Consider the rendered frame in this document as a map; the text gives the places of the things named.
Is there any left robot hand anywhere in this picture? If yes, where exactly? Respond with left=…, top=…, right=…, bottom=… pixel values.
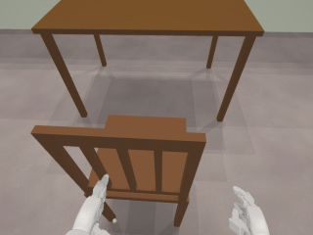
left=72, top=174, right=111, bottom=235

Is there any right robot hand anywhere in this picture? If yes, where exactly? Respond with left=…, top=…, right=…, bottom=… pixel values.
left=229, top=186, right=270, bottom=235

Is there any chair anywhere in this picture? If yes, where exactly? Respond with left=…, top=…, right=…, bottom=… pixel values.
left=30, top=115, right=206, bottom=227

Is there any table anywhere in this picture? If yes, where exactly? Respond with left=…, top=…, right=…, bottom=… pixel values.
left=31, top=0, right=264, bottom=122

